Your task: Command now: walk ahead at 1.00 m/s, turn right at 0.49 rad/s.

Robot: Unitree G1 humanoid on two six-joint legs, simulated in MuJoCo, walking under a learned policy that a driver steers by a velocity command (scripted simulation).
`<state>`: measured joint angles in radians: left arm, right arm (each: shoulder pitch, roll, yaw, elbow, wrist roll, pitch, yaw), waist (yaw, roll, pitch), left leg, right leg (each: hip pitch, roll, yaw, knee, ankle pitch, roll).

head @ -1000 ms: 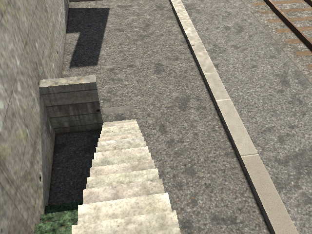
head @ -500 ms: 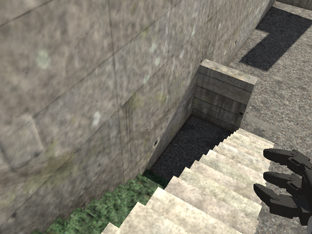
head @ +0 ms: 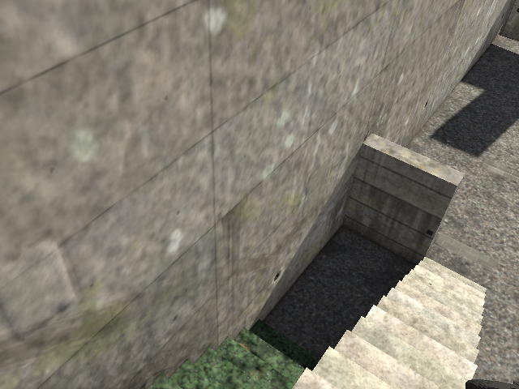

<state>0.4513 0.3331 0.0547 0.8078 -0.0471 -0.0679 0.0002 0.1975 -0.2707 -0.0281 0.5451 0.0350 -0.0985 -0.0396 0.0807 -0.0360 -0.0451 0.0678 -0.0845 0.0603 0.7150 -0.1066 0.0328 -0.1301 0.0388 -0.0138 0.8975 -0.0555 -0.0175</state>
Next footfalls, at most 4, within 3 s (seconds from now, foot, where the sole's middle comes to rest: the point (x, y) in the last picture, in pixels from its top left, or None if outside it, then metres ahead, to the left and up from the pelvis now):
0.10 right None -0.04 -0.05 -0.81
0.26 left None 0.18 0.12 -0.97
0.52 right None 0.81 -0.09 -1.41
0.84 right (367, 356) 1.20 -0.47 -1.72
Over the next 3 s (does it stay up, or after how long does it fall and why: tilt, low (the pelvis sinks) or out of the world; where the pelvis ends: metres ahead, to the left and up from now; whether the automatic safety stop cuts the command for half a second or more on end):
falls after 1.14 s (tilt)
